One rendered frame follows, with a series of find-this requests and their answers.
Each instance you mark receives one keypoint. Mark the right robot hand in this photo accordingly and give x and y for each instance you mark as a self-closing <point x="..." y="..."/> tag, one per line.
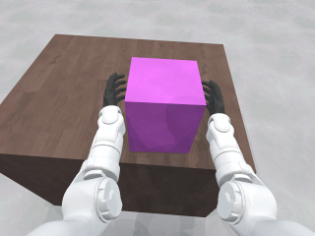
<point x="215" y="99"/>

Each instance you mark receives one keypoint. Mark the right robot upper arm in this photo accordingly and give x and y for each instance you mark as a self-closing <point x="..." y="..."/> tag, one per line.
<point x="251" y="210"/>

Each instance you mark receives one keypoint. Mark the left robot forearm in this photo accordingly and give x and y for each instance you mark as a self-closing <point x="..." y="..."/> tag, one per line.
<point x="106" y="149"/>

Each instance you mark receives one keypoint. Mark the carton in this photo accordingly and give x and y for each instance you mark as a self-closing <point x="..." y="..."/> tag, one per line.
<point x="164" y="104"/>

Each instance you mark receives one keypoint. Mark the left robot upper arm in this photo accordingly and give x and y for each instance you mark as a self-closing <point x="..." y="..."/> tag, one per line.
<point x="88" y="207"/>

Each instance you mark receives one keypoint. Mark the right robot forearm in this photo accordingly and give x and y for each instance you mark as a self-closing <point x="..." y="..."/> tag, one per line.
<point x="226" y="154"/>

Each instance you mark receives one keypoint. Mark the pedestal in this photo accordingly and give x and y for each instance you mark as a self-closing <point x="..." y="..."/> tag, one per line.
<point x="48" y="123"/>

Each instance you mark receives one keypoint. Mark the left robot hand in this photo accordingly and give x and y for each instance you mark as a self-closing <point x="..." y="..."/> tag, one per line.
<point x="111" y="91"/>

